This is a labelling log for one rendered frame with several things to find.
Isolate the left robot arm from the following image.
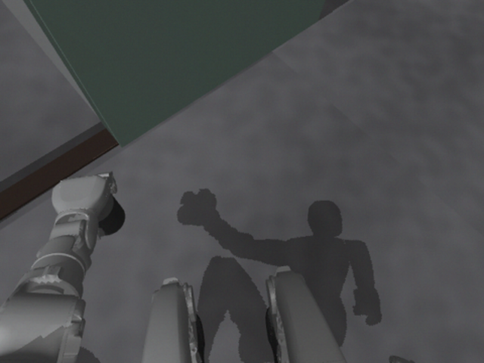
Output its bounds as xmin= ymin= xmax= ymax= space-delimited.
xmin=0 ymin=209 xmax=98 ymax=363

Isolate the right robot foot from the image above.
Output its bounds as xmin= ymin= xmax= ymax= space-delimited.
xmin=265 ymin=307 xmax=281 ymax=363

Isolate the can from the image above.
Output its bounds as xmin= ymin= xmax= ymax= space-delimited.
xmin=98 ymin=193 xmax=125 ymax=236

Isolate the left robot hand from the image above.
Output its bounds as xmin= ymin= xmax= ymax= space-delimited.
xmin=51 ymin=171 xmax=117 ymax=240

